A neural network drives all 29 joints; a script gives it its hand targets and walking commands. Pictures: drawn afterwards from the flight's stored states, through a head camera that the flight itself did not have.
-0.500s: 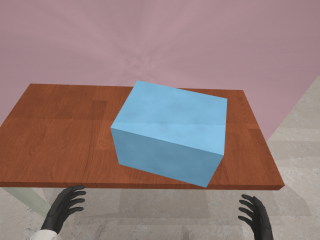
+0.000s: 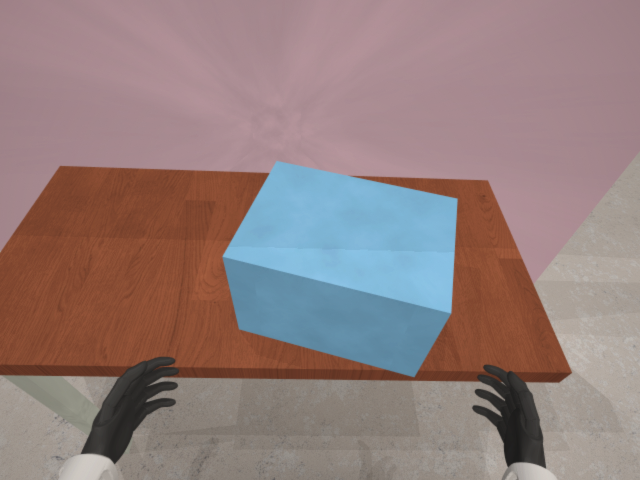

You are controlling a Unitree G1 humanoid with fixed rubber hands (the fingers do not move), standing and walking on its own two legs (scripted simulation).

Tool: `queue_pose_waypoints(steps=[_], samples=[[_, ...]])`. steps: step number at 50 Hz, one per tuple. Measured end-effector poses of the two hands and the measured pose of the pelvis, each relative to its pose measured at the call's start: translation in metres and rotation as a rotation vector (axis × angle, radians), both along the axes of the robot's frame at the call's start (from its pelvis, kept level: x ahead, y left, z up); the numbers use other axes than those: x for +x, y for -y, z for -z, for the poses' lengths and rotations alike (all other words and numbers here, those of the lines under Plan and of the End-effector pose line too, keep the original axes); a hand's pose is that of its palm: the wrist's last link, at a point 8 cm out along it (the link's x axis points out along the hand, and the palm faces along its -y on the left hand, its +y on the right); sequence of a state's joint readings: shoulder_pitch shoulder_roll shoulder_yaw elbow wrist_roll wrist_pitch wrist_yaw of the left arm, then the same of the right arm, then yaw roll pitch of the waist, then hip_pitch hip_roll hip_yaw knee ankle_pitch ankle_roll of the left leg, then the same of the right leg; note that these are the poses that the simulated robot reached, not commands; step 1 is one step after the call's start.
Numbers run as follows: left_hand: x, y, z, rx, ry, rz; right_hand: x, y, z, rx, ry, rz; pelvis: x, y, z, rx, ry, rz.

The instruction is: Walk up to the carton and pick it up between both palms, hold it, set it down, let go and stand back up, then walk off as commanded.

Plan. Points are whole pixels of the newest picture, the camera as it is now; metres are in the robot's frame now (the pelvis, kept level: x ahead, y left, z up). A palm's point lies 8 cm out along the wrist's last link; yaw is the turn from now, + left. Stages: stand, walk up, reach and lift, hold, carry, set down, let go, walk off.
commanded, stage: reach and lift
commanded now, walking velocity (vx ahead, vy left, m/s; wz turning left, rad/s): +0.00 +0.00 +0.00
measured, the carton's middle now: (343, 266) +0.42 -0.01 -0.01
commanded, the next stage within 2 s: none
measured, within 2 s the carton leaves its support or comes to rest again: neither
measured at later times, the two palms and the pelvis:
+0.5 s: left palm (131, 351) +0.26 +0.25 +0.03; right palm (528, 392) +0.22 -0.21 +0.03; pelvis +0.01 +0.00 +0.00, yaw +0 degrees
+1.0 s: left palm (162, 267) +0.35 +0.23 +0.08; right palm (542, 323) +0.28 -0.23 +0.08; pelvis +0.02 +0.00 +0.01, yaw +0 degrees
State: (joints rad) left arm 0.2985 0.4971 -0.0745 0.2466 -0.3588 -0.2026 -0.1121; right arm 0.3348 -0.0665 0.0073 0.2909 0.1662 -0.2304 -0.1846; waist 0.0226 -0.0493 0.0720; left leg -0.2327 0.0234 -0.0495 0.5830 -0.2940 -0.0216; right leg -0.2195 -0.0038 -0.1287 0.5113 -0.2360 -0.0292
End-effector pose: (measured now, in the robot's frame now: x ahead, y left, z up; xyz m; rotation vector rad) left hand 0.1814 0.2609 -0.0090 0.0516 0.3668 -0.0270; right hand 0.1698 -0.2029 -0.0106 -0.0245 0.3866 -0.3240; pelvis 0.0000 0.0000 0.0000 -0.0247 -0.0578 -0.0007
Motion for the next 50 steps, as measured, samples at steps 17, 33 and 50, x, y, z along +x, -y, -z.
queue_pose_waypoints(steps=[17, 33, 50], samples=[[0.056, 0.005, -0.032, -0.012, 0.035, 0.01, 0.027, 0.005, -0.027, 0.013, -0.012, 0.008, 0.007, 0.0, -0.001, 0.001, -0.015, 0.0], [0.107, 0.017, -0.061, -0.013, 0.045, 0.052, 0.074, 0.009, -0.055, 0.011, 0.036, -0.007, 0.01, 0.0, -0.002, 0.001, -0.023, -0.001], [0.169, 0.033, -0.087, -0.008, 0.023, 0.09, 0.112, 0.027, -0.087, 0.009, 0.113, 0.023, 0.016, 0.0, -0.005, 0.002, -0.045, -0.001]])
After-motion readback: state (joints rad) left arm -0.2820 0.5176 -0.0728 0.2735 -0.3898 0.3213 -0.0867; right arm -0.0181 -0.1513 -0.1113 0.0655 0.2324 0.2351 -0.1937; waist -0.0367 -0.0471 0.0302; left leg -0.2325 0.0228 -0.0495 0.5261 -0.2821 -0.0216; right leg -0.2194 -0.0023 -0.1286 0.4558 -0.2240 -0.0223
